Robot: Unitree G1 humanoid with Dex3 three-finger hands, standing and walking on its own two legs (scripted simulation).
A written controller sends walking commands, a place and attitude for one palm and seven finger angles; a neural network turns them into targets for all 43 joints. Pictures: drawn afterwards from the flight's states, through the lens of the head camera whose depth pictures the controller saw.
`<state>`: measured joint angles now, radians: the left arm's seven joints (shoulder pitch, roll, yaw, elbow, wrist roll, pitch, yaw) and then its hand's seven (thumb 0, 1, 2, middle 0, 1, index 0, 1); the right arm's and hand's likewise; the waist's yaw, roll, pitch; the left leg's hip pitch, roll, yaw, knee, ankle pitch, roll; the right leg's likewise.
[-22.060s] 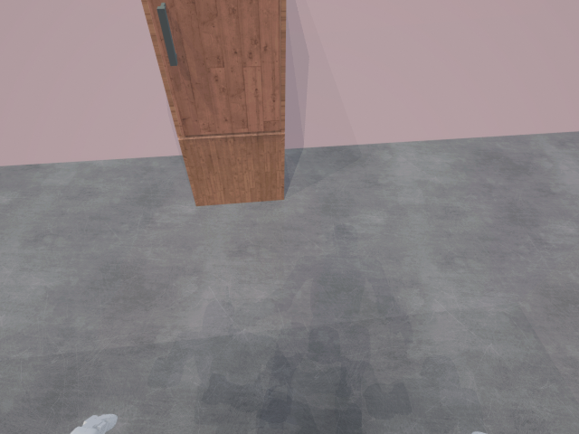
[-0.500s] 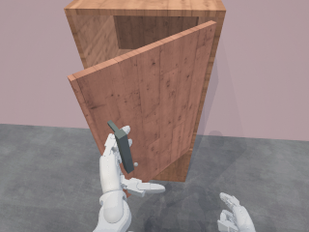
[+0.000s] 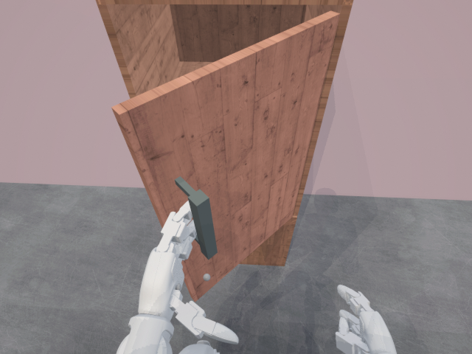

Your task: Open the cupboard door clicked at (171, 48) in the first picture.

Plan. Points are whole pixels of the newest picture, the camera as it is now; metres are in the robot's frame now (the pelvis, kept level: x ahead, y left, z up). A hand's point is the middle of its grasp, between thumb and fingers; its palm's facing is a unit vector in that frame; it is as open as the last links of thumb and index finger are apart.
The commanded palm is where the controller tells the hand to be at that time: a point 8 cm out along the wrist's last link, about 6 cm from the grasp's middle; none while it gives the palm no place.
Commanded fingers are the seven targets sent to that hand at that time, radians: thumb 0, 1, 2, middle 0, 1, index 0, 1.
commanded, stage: slide the hand sideways off the handle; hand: left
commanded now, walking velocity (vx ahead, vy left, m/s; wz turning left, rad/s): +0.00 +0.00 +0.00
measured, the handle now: (196, 220) +0.31 +0.08 +0.09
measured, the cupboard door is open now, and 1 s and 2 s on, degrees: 46 46 46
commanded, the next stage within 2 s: draw the hand back to the body in 0.68 s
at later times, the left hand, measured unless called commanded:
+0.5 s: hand (169, 308) +0.18 +0.10 +0.09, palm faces -0.04 -1.00 -0.03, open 16.3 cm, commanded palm +0.15 +0.16 +0.09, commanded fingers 0.00 -0.50 0.30 -0.15 -0.30 -0.15 -0.30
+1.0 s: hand (130, 311) +0.17 +0.14 +0.10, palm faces -0.04 -1.00 -0.07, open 16.3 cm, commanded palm +0.14 +0.20 +0.12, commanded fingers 0.00 -0.50 0.30 -0.15 -0.30 -0.15 -0.30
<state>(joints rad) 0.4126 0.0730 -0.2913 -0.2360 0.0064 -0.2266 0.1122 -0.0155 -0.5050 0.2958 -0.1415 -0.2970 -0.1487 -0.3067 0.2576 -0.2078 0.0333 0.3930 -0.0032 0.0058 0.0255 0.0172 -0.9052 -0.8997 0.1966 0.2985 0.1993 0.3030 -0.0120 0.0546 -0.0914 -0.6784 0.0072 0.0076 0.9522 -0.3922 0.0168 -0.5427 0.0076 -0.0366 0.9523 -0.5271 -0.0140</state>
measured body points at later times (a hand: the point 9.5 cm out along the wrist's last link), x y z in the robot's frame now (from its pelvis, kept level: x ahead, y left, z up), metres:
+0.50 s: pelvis +0.01 -0.02 -0.01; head +0.03 -0.04 +0.44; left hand +0.17 +0.15 +0.09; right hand +0.20 -0.25 -0.07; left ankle +0.05 +0.11 -0.68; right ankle -0.02 -0.11 -0.68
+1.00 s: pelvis +0.00 -0.01 -0.01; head +0.01 -0.02 +0.44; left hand +0.16 +0.20 +0.11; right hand +0.19 -0.23 -0.07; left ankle +0.05 +0.11 -0.68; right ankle -0.02 -0.11 -0.68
